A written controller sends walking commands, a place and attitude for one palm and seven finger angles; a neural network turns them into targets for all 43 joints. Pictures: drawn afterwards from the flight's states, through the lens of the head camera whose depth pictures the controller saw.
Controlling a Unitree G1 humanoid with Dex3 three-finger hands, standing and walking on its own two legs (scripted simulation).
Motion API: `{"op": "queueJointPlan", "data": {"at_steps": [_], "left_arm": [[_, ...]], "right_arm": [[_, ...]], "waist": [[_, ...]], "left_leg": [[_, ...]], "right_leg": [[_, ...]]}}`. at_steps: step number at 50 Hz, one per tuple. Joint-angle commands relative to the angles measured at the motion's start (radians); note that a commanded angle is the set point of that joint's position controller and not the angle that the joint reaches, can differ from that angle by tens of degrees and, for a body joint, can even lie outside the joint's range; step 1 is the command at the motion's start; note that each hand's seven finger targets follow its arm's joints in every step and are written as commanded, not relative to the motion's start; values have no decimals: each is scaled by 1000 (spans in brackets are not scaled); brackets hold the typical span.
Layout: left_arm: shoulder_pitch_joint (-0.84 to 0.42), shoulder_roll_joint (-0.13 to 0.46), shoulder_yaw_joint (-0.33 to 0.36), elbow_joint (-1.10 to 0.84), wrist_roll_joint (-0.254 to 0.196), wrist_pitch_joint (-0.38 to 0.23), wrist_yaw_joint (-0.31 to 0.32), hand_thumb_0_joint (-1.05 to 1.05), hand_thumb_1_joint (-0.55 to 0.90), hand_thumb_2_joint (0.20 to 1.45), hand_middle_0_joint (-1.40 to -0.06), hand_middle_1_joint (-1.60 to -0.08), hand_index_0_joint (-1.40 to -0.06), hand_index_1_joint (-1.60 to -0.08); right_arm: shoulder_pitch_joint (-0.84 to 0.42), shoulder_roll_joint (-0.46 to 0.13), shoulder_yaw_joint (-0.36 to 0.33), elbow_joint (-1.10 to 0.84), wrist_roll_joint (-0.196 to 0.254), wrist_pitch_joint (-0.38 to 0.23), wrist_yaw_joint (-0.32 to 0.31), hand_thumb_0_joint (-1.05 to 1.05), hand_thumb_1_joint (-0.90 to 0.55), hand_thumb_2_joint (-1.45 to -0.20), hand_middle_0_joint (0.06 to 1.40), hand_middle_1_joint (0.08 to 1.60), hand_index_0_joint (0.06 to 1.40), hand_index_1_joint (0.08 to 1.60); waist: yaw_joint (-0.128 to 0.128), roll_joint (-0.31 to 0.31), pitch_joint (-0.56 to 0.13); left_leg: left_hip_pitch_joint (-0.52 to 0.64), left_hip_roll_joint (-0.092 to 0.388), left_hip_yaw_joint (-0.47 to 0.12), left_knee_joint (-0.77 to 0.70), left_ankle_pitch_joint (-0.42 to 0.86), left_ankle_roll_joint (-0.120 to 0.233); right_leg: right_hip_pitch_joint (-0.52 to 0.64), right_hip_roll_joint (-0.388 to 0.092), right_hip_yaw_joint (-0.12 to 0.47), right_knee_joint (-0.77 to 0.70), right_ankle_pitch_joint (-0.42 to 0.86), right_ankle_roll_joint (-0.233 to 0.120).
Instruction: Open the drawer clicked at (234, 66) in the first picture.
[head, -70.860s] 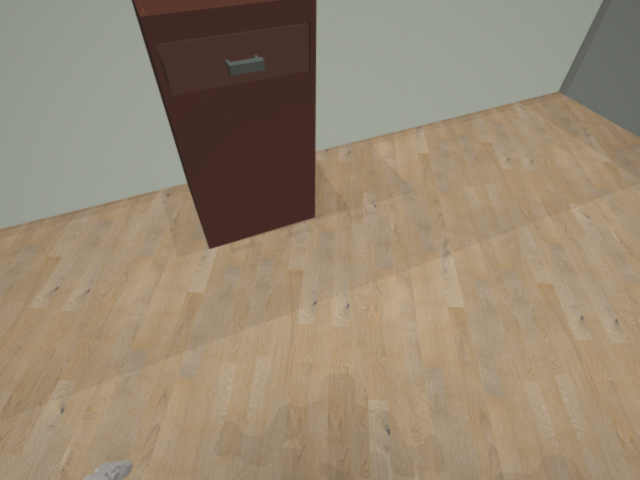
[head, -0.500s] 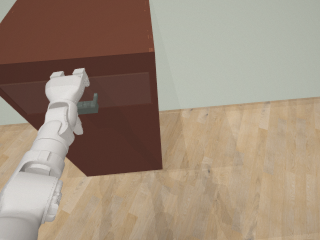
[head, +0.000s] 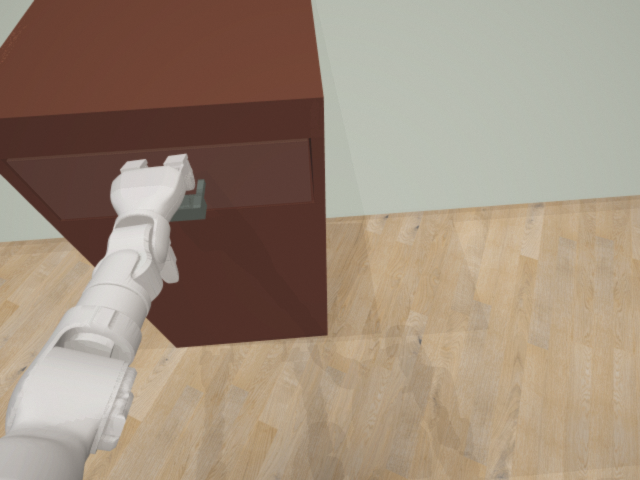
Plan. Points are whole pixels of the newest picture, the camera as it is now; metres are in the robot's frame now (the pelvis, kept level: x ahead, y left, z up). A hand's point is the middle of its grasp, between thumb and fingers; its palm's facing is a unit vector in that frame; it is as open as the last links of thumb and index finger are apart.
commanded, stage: lower the fingers behind the handle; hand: left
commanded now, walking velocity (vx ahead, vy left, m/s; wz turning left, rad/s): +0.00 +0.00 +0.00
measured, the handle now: (171, 197) +0.52 +0.23 +0.00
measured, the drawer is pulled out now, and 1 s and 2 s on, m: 0.00 0.00 0.00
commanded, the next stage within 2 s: lift the fingers back up to retry in 1.30 s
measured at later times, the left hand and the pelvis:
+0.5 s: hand (173, 223) +0.46 +0.21 +0.02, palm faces -0.10 -0.02 -1.00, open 13.8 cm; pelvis -0.01 +0.01 -0.01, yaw +0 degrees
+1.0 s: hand (177, 223) +0.47 +0.21 +0.01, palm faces -0.03 -0.01 -1.00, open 13.7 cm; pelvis -0.03 +0.01 -0.02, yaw +0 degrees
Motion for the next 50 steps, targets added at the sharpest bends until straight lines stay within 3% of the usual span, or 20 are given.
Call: {"op": "queueJointPlan", "data": {"at_steps": [1,3,4,5,6,11,15,18,19,21,23,24,28,36,38,39,42,45,46,50], "left_arm": [[-483,184,43,-322,-4,-113,9,0,-500,300,-300,-1200,-300,-1200],[-471,209,72,-308,15,-148,37,0,-500,300,-300,-1200,-300,-1200],[-454,256,117,-277,28,-153,60,0,-500,300,-300,-1200,-300,-1200],[-468,226,97,-263,42,-153,86,0,-500,300,-300,-1200,-300,-1200],[-454,243,122,-233,53,-143,116,0,-500,300,-300,-1200,-300,-1200],[-417,239,135,-138,66,-39,202,0,-500,300,-300,-1200,-300,-1200],[-453,189,75,-100,51,22,170,0,-500,300,-300,-1200,-300,-1200],[-496,185,48,-105,28,-1,116,0,-500,300,-300,-1200,-300,-1200],[-514,213,63,-114,26,-20,104,0,-500,300,-300,-1200,-300,-1200],[-477,217,59,-62,34,-37,89,0,-500,300,-300,-1200,-300,-1200],[-469,154,12,-46,36,-60,75,0,-500,300,-300,-1200,-300,-1200],[-432,193,52,-34,41,-71,75,0,-500,300,-300,-1200,-300,-1200],[-460,182,50,-78,46,-117,92,0,-500,300,-300,-1200,-300,-1200],[-446,150,39,-23,68,-54,151,0,-500,300,-300,-1200,-300,-1200],[-474,135,18,5,67,-30,153,0,-500,300,-300,-1200,-300,-1200],[-453,172,49,21,71,-18,154,0,-500,300,-300,-1200,-300,-1200],[-462,143,20,37,66,7,143,0,-500,300,-300,-1200,-300,-1200],[-441,112,-15,84,58,23,124,0,-500,300,-300,-1200,-300,-1200],[-450,159,17,85,57,24,119,0,-500,300,-300,-1200,-300,-1200],[-433,170,17,79,49,9,90,0,-500,300,-300,-1200,-300,-1200]], "right_arm": [[87,-145,-61,-72,-12,-26,-31,0,-900,-900,200,300,200,300],[92,-138,-57,-63,-14,-27,-34,0,-900,-900,200,300,200,300],[94,-143,-54,-53,-11,-26,-33,0,-900,-900,200,300,200,300],[93,-137,-50,-50,-13,-30,-30,0,-900,-900,200,300,200,300],[96,-138,-53,-44,-12,-34,-26,0,-900,-900,200,300,200,300],[108,-144,-55,-42,-20,-42,-1,0,-900,-900,200,300,200,300],[125,-153,-61,-38,-15,-41,5,0,-900,-900,200,300,200,300],[128,-157,-56,-42,-11,-41,-12,0,-900,-900,200,300,200,300],[126,-160,-56,-36,-11,-42,-19,0,-900,-900,200,300,200,300],[129,-158,-51,-32,-9,-43,-27,0,-900,-900,200,300,200,300],[138,-153,-48,-31,-12,-49,-25,0,-900,-900,200,300,200,300],[143,-157,-50,-30,-10,-48,-23,0,-900,-900,200,300,200,300],[158,-148,-52,-41,-20,-55,-17,0,-900,-900,200,300,200,300],[186,-154,-63,-24,-20,-52,6,0,-900,-900,200,300,200,300],[188,-155,-61,-17,-21,-51,8,0,-900,-900,200,300,200,300],[187,-160,-61,-16,-19,-47,7,0,-900,-900,200,300,200,300],[182,-159,-54,-20,-22,-42,8,0,-900,-900,200,300,200,300],[176,-157,-44,-30,-19,-42,6,0,-900,-900,200,300,200,300],[175,-162,-42,-31,-17,-40,3,0,-900,-900,200,300,200,300],[173,-158,-36,-49,-18,-41,-7,0,-900,-900,200,300,200,300]], "waist": [[-39,-15,-421],[-31,0,-397],[-22,-4,-353],[-23,2,-346],[-18,10,-331],[-5,-7,-413],[-36,-42,-458],[-61,-72,-425],[-70,-72,-404],[-69,-57,-342],[-76,-33,-301],[-62,-39,-292],[-59,7,-356],[-69,-30,-384],[-86,-30,-361],[-75,-40,-361],[-78,-7,-360],[-90,-42,-310],[-90,-61,-299],[-81,-56,-336]], "left_leg": [[334,-18,-15,5,488,27],[303,-18,-18,9,465,23],[264,-17,-22,10,432,19],[240,-18,-24,10,415,15],[225,-15,-25,11,395,11],[188,-15,-5,26,397,6],[217,-9,-1,30,404,12],[190,-18,-2,19,335,23],[185,-16,-4,21,309,26],[161,-18,-9,18,269,25],[159,-15,-12,21,262,24],[148,-12,-18,27,257,22],[149,-11,-19,62,288,20],[109,-9,-23,101,304,17],[99,-9,-23,104,286,18],[86,-9,-26,102,271,17],[88,-11,-26,99,268,16],[46,-15,-20,97,203,21],[28,-12,-25,95,176,22],[20,-19,-15,101,162,26]], "right_leg": [[133,27,3,-44,434,-7],[106,28,0,-36,391,-10],[79,31,-7,-25,367,-18],[56,32,-12,-17,338,-20],[31,35,-18,-9,309,-26],[61,39,-21,15,336,-22],[80,39,-15,-1,361,-11],[99,34,-2,-25,344,-3],[88,32,4,-30,332,-2],[46,31,-1,-31,277,-6],[-9,34,-9,-30,244,-8],[-28,37,-12,-20,227,-14],[-50,41,-9,16,239,-17],[-91,48,-20,51,252,-16],[-110,48,-20,46,237,-12],[-108,48,-20,51,225,-14],[-115,49,-23,50,217,-18],[-127,48,-24,38,176,-10],[-126,47,-23,41,158,-11],[-94,44,-14,42,160,-6]]}}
